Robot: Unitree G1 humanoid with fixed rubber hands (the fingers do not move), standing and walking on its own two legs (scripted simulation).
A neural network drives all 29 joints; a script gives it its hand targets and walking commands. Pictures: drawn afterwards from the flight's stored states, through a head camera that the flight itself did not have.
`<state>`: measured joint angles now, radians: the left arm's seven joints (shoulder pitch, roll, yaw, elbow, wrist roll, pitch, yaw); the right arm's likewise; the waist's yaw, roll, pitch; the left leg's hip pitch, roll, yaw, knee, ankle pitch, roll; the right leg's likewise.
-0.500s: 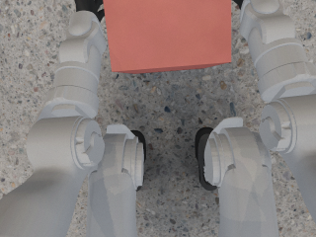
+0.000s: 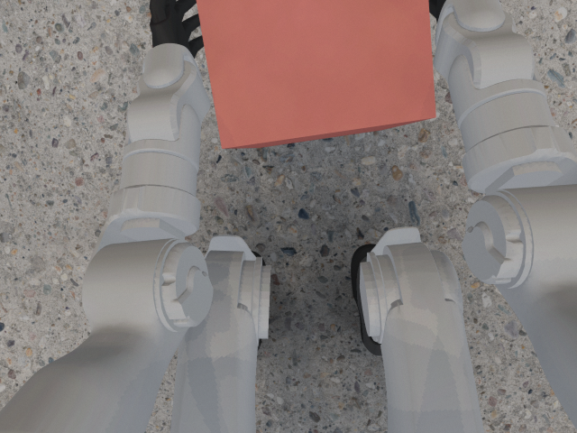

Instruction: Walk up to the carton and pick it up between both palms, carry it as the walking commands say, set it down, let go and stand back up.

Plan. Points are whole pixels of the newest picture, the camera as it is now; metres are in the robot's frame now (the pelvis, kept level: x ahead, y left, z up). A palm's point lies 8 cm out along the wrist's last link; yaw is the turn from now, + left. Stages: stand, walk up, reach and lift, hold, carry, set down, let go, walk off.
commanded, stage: reach and lift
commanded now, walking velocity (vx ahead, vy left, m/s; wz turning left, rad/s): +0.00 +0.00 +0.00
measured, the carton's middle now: (309, 31) +0.56 -0.02 -0.20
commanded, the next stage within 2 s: none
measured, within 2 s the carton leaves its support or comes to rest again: neither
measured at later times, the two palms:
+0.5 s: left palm (149, 28) +0.53 +0.13 -0.07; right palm out of the picture +0.55 -0.17 -0.07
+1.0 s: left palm (100, 14) +0.51 +0.13 +0.01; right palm out of the picture +0.53 -0.16 +0.00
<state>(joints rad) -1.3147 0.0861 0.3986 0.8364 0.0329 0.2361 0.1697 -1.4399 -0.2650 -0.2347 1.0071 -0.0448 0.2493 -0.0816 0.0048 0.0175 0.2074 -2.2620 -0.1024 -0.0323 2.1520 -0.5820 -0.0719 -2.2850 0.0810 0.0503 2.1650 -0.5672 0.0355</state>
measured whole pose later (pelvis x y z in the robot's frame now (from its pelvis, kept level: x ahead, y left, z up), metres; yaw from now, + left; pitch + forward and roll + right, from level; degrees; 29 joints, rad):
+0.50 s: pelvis +0.01 +0.00 +0.04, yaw +0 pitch +46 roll +3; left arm -1.19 0.02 0.47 0.67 0.10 0.30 0.13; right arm -1.30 -0.17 -0.32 0.83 -0.13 0.32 -0.07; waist 0.01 0.02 0.04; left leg -2.22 -0.11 -0.05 1.99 -0.58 -0.08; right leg -2.25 0.10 0.07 2.01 -0.56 0.03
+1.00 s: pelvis +0.00 +0.00 +0.09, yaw +0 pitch +46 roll +3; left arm -1.12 -0.03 0.52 0.65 0.18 0.35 0.10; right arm -1.21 -0.11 -0.39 0.79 -0.21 0.36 -0.04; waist 0.02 0.01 -0.08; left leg -2.09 -0.11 -0.06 1.82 -0.53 -0.08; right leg -2.12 0.12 0.08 1.84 -0.51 0.04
